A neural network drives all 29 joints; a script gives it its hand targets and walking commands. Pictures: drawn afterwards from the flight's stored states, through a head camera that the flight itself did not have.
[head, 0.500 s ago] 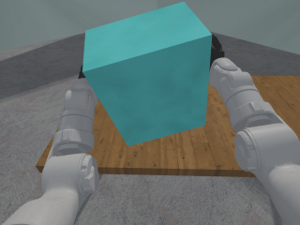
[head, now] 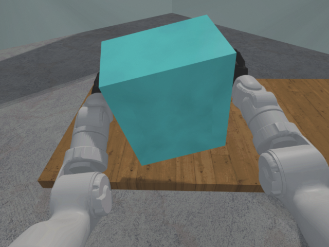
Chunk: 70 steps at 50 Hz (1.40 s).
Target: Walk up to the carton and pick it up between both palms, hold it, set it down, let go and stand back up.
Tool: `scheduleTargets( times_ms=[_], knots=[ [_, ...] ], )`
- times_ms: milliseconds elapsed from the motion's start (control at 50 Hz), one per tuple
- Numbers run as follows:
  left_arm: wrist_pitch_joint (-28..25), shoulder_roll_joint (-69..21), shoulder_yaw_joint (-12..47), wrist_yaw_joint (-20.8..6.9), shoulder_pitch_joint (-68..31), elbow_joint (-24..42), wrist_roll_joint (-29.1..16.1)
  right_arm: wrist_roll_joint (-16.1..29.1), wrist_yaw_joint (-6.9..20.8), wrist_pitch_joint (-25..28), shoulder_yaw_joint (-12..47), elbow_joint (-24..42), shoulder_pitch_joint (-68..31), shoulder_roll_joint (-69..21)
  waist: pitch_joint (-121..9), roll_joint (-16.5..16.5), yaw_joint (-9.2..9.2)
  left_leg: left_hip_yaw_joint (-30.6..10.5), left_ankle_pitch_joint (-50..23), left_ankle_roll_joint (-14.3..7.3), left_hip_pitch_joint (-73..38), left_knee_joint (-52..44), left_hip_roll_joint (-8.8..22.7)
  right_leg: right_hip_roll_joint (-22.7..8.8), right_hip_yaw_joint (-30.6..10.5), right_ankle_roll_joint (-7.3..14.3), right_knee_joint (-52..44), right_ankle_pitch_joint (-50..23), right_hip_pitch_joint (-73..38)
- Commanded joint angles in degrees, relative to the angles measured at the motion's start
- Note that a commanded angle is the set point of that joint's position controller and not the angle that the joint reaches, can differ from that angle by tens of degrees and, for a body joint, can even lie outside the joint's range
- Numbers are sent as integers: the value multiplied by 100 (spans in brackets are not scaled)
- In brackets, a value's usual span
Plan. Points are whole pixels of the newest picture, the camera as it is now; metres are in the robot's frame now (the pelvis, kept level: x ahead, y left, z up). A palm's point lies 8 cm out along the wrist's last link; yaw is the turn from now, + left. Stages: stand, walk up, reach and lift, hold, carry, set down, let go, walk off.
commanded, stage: set down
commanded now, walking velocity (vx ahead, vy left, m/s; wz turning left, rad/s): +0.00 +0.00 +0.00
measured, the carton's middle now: (170, 99) +0.41 +0.01 +0.19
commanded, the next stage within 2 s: none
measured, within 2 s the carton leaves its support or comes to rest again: neither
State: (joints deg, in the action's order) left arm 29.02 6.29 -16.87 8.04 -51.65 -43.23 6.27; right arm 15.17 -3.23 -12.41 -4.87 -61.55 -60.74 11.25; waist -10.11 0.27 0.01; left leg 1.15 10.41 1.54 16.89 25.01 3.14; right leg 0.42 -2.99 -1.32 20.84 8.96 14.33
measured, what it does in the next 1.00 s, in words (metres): stands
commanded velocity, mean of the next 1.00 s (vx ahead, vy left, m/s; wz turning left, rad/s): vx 0.00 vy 0.00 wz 0.00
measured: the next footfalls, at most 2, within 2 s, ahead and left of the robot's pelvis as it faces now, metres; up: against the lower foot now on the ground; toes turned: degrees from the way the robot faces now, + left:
none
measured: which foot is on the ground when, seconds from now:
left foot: down 0.00-1.00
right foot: down 0.00-1.00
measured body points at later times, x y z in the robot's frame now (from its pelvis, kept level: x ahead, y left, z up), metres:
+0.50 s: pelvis +0.01 +0.00 +0.00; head -0.02 +0.01 +0.45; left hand +0.43 +0.18 +0.17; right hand +0.45 -0.15 +0.20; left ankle +0.03 +0.13 -0.74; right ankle +0.02 -0.14 -0.74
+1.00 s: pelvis +0.01 +0.00 +0.00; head -0.02 +0.01 +0.45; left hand +0.42 +0.17 +0.14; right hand +0.45 -0.16 +0.18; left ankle +0.03 +0.13 -0.74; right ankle +0.02 -0.14 -0.74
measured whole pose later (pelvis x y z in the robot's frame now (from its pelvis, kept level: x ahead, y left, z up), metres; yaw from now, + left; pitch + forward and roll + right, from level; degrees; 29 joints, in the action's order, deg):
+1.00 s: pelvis +0.01 +0.00 +0.00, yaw +0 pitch +3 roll -1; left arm 19.2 2.9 -17.0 9.5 -45.4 -46.8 6.3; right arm 11.5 -0.9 -6.3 -4.9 -61.7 -53.9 10.8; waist -8.5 0.3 0.0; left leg 1.1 11.1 1.5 16.7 24.5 3.1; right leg 0.4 -3.0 -1.3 20.8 9.9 14.3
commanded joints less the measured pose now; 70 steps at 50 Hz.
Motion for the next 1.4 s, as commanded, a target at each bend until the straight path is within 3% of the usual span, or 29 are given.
scheduleTargets(
  times_ms=[0,120,140,160,180,200,280,300,320,360,440,460,600,620,640,700,740,780,800,840,940,960,980,1000,1100,1240,1260,1280,1380],
  knots=[
    [-688,-3766,1355,-759,-4214,1431,-289,-62,931,171,634,871,-3774,-3257,-1964,-379,26,-197,-1203,238,-1857,-650,-295,422,576,205,-591,-555,-1033],
    [-687,-3551,1036,-792,-3869,935,-67,-199,1014,200,512,674,-3633,-3192,-1490,-237,213,-109,-863,152,-1572,-793,-310,355,532,196,-675,-226,-971],
    [-718,-3617,1129,-780,-3990,1093,-120,-264,1027,227,433,766,-3622,-3215,-1664,-211,133,-111,-850,159,-1640,-819,-294,364,548,178,-677,-250,-1006],
    [-743,-3700,1115,-757,-3894,1144,-91,-258,1044,259,480,845,-3600,-3244,-1780,-365,190,-93,-1001,204,-1721,-776,-301,361,564,198,-639,-367,-1039],
    [-797,-3736,1246,-737,-3989,1120,-154,-329,1056,287,388,704,-3572,-3212,-1759,-421,67,-120,-959,235,-1739,-797,-277,363,577,227,-662,-311,-896],
    [-797,-3669,1219,-730,-3948,1231,-134,-285,1069,337,431,877,-3578,-3234,-1961,-398,185,-108,-1057,231,-1803,-748,-278,378,611,213,-621,-386,-900],
    [-919,-3741,1356,-682,-4018,1164,-193,-344,1090,415,458,822,-3571,-3253,-1976,-454,132,-93,-1227,271,-1866,-676,-268,398,646,233,-620,-529,-867],
    [-908,-3691,1194,-682,-3816,1144,-98,-271,1101,406,558,854,-3568,-3298,-1930,-374,333,-70,-1363,231,-1825,-672,-270,404,599,232,-625,-546,-904],
    [-934,-3728,1245,-683,-3838,1100,-112,-297,1095,439,565,870,-3575,-3312,-1914,-412,228,-48,-1345,235,-1816,-682,-292,384,590,221,-643,-523,-880],
    [-968,-3671,1188,-687,-3768,995,-38,-327,1114,454,544,824,-3503,-3327,-1870,-397,304,-27,-1267,218,-1756,-714,-279,378,576,195,-652,-487,-883],
    [-1054,-3707,1260,-667,-3767,1037,-113,-305,1121,492,578,813,-3452,-3256,-1885,-391,235,-40,-1470,228,-1768,-683,-273,385,582,199,-633,-596,-807],
    [-1062,-3718,1265,-678,-3635,1079,-84,-358,1123,506,594,841,-3337,-3314,-1967,-387,310,-23,-1534,225,-1822,-666,-272,385,605,210,-631,-633,-851],
    [-1184,-3639,1282,-673,-3585,1259,-49,-321,1094,566,710,795,-3079,-3350,-2100,-417,295,27,-2071,283,-1903,-513,-275,431,588,159,-591,-1070,-954],
    [-1177,-3643,1233,-672,-3394,1220,-17,-298,1099,559,814,861,-3024,-3402,-2040,-343,369,39,-2181,261,-1943,-489,-275,435,593,163,-579,-1141,-976],
    [-1211,-3689,1292,-687,-3472,1155,-32,-303,1096,586,760,780,-3043,-3402,-2006,-356,300,24,-2155,272,-1936,-496,-274,431,617,145,-576,-1087,-915],
    [-1252,-3691,1186,-698,-3240,1007,43,-351,1094,624,743,842,-2986,-3393,-1824,-395,411,58,-2055,254,-1790,-539,-294,397,569,157,-604,-1027,-1020],
    [-1315,-3743,1358,-668,-3388,1129,-6,-352,1099,673,753,870,-3036,-3427,-2056,-397,315,39,-2079,272,-1868,-507,-272,402,592,151,-583,-1038,-912],
    [-1353,-3756,1285,-657,-3316,1097,61,-378,1111,689,773,816,-2981,-3476,-1986,-383,414,57,-2121,270,-1865,-501,-263,410,585,171,-584,-1045,-921],
    [-1380,-3775,1380,-655,-3332,1148,18,-361,1108,728,805,899,-2981,-3455,-2030,-350,375,58,-2109,292,-1828,-512,-263,438,609,161,-567,-1071,-968],
    [-1467,-3801,1377,-640,-3461,1028,11,-392,1130,784,739,911,-3134,-3515,-2033,-462,397,41,-1997,303,-1791,-510,-278,406,606,172,-577,-958,-895],
    [-1570,-3756,1263,-656,-3347,750,115,-572,1166,820,644,795,-2993,-3530,-1777,-269,444,62,-1508,219,-1580,-676,-273,347,600,177,-633,-621,-874],
    [-1634,-3831,1337,-665,-3419,712,92,-653,1176,859,583,758,-2981,-3555,-1816,-331,386,62,-1405,250,-1525,-688,-274,349,615,174,-607,-543,-851],
    [-1652,-3792,1276,-659,-3398,614,113,-654,1185,861,588,745,-2947,-3587,-1728,-342,449,73,-1317,223,-1488,-729,-286,317,594,175,-627,-496,-883],
    [-1687,-3878,1326,-645,-3406,743,100,-701,1198,879,545,687,-2849,-3555,-1823,-315,384,35,-1388,270,-1552,-710,-261,363,634,175,-589,-552,-859],
    [-1814,-3819,1195,-653,-3287,569,236,-811,1234,928,488,415,-2535,-3605,-1700,-420,452,90,-1497,269,-1570,-720,-254,349,631,196,-612,-561,-830],
    [-2015,-3906,1351,-612,-3252,733,169,-761,1251,1125,615,726,-2570,-3700,-2031,-421,518,109,-1940,313,-1707,-589,-263,412,645,185,-550,-860,-787],
    [-2058,-3987,1423,-609,-3368,567,144,-797,1256,1148,568,697,-2676,-3690,-1956,-442,405,68,-1750,323,-1676,-610,-249,398,669,215,-577,-675,-669],
    [-2069,-4013,1435,-597,-3273,586,160,-797,1268,1188,599,817,-2730,-3700,-2064,-442,512,97,-1792,327,-1716,-594,-255,389,663,198,-561,-711,-701],
    [-2177,-3966,1238,-609,-3172,249,253,-890,1265,1209,622,788,-2705,-3726,-1708,-261,639,137,-1620,238,-1449,-661,-245,357,603,184,-575,-584,-712]
  ],
)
